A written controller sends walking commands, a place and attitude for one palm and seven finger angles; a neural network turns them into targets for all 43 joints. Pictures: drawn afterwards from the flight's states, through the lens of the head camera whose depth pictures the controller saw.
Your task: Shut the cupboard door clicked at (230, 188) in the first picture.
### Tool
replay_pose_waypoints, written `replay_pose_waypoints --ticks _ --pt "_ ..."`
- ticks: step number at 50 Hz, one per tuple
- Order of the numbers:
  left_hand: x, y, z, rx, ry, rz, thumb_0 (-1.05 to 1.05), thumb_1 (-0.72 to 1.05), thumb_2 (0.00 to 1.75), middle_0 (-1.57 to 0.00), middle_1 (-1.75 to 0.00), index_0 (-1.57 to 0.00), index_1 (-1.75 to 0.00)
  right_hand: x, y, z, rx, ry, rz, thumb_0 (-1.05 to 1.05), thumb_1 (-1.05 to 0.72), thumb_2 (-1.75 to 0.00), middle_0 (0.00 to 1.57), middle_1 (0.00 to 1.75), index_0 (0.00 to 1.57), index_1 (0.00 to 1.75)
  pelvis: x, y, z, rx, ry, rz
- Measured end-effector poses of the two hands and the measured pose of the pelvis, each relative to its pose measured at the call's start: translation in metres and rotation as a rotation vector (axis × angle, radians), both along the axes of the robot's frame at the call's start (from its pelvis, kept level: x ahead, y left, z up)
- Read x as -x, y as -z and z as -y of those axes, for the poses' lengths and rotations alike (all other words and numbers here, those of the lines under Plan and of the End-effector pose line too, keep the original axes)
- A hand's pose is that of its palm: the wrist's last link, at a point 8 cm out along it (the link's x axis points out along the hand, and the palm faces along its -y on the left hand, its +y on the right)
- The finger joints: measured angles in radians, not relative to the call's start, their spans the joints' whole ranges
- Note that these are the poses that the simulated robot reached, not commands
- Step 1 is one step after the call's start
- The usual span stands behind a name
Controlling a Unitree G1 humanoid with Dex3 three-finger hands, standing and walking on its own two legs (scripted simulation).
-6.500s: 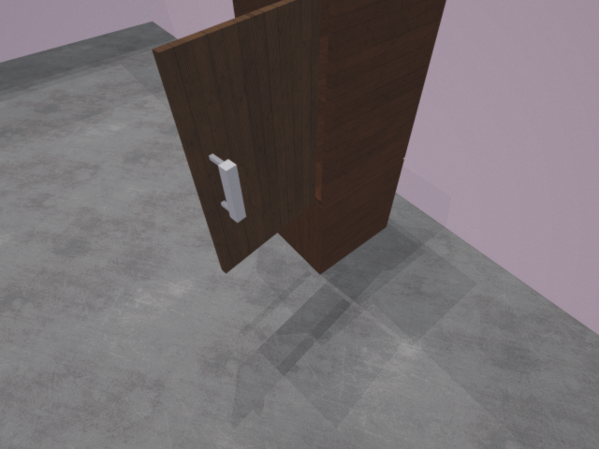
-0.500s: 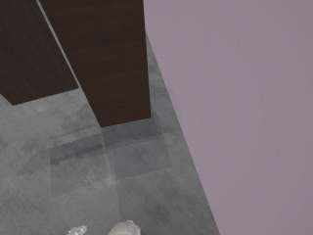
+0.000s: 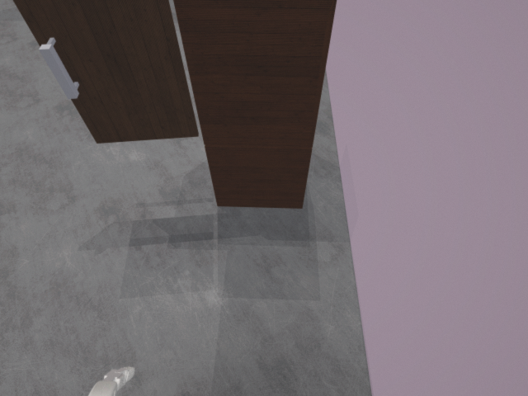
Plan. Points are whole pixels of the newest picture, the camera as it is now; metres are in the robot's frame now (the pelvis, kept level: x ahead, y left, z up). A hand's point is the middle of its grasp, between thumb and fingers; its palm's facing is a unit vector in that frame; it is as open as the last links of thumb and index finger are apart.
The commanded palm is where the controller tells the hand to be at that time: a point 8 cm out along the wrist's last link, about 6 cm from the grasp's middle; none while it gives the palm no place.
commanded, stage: turn to face it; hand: left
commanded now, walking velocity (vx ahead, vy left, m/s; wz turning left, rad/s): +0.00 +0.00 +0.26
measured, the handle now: (62, 68) +0.89 +0.60 -0.03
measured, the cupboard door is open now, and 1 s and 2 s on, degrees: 98 98 98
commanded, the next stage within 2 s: take the last steps up to it in 0.12 s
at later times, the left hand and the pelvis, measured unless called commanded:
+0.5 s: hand out of the picture +0.04 +0.21 -0.16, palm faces +0.19 -0.96 -0.20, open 7.4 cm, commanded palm none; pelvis +0.03 +0.01 +0.01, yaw +9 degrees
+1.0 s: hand out of the picture +0.07 +0.22 -0.17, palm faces +0.38 -0.91 -0.16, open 7.4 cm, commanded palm none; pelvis +0.18 +0.07 +0.00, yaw +17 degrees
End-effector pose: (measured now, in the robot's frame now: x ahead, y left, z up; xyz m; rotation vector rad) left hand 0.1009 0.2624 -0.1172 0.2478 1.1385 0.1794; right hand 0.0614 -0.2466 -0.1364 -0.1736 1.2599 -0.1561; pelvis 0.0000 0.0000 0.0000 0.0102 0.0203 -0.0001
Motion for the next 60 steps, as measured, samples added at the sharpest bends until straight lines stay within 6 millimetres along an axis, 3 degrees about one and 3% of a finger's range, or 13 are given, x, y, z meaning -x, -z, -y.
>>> replay_pose_waypoints --ticks 4,10,17,20,24,29,34,37,42,47,52,55,60 --pt "0.016 -0.004 0.017 -0.003 -0.026 -0.010 0.00 0.91 0.90 -0.20 -0.30 -0.20 -0.30 -0.006 0.007 0.012 -0.013 -0.010 -0.021 0.00 -0.91 -0.90 0.20 0.30 0.20 0.30 0.000 -0.001 0.008 0.002 -0.040 0.019" --pt "0.049 0.000 0.033 0.046 -0.091 -0.075 0.00 0.91 0.90 -0.20 -0.30 -0.20 -0.30 -0.025 -0.005 0.012 -0.008 -0.055 -0.026 0.00 -0.91 -0.90 0.20 0.30 0.20 0.30 -0.006 -0.009 0.011 -0.016 -0.086 0.020" --pt "0.090 0.029 0.021 0.115 -0.200 -0.156 0.00 0.90 0.90 -0.20 -0.30 -0.20 -0.30 -0.057 -0.008 -0.013 0.030 -0.163 0.022 0.00 -0.91 -0.90 0.20 0.30 0.20 0.30 -0.012 0.002 -0.004 0.004 -0.132 0.016" --pt "0.098 0.030 0.013 0.117 -0.217 -0.207 0.00 0.91 0.90 -0.20 -0.30 -0.20 -0.30 -0.060 -0.013 -0.022 0.033 -0.180 0.035 0.00 -0.91 -0.90 0.20 0.30 0.20 0.30 -0.016 -0.001 -0.007 0.002 -0.132 0.013" --pt "0.082 0.017 0.005 0.108 -0.227 -0.184 0.01 0.91 0.90 -0.20 -0.30 -0.20 -0.30 -0.051 -0.015 -0.027 0.022 -0.184 -0.001 0.00 -0.91 -0.90 0.20 0.30 0.20 0.30 -0.028 -0.009 -0.009 0.010 -0.155 0.010" --pt "0.040 0.004 0.004 0.081 -0.220 -0.096 0.01 0.91 0.90 -0.20 -0.30 -0.19 -0.30 -0.040 -0.005 -0.024 -0.014 -0.175 -0.094 0.00 -0.91 -0.90 0.20 0.30 0.20 0.30 -0.050 -0.010 -0.004 0.008 -0.175 0.018" --pt "0.009 0.007 0.009 0.044 -0.245 -0.007 0.00 0.91 0.90 -0.20 -0.30 -0.20 -0.30 -0.051 0.018 -0.013 -0.037 -0.187 -0.174 0.00 -0.91 -0.90 0.20 0.30 0.20 0.30 -0.077 0.005 0.003 -0.005 -0.222 0.037" --pt "0.012 0.003 0.014 0.052 -0.284 -0.034 0.00 0.91 0.90 -0.20 -0.30 -0.20 -0.30 -0.081 0.013 -0.013 -0.030 -0.205 -0.176 0.00 -0.91 -0.90 0.20 0.30 0.20 0.30 -0.093 -0.002 -0.002 -0.002 -0.241 0.035" --pt "0.027 0.001 0.023 0.108 -0.339 -0.147 0.00 0.91 0.90 -0.20 -0.30 -0.20 -0.30 -0.151 -0.007 -0.032 -0.027 -0.240 -0.086 0.00 -0.91 -0.90 0.20 0.30 0.20 0.30 -0.124 -0.015 -0.018 -0.014 -0.265 0.011" --pt "0.043 0.010 0.017 0.167 -0.419 -0.253 0.00 0.91 0.90 -0.20 -0.30 -0.20 -0.30 -0.227 -0.015 -0.078 -0.027 -0.331 0.000 0.00 -0.91 -0.90 0.19 0.30 0.19 0.30 -0.155 -0.014 -0.048 -0.015 -0.290 0.003" --pt "0.047 0.034 -0.014 0.201 -0.463 -0.362 0.00 0.90 0.90 -0.20 -0.30 -0.20 -0.30 -0.293 -0.006 -0.132 -0.010 -0.391 0.129 0.00 -0.91 -0.90 0.20 0.30 0.20 0.30 -0.186 0.008 -0.090 0.004 -0.292 0.017" --pt "0.019 0.035 -0.043 0.174 -0.439 -0.358 0.01 0.91 0.90 -0.20 -0.30 -0.20 -0.30 -0.301 -0.007 -0.152 -0.015 -0.370 0.143 0.00 -0.91 -0.90 0.20 0.30 0.20 0.30 -0.200 0.007 -0.102 -0.010 -0.272 0.023" --pt "-0.068 0.017 -0.088 0.111 -0.380 -0.204 0.01 0.91 0.90 -0.20 -0.30 -0.19 -0.30 -0.294 -0.005 -0.161 -0.023 -0.304 0.073 -0.01 -0.94 -0.90 0.20 0.30 0.20 0.30 -0.229 -0.005 -0.118 -0.024 -0.262 0.021"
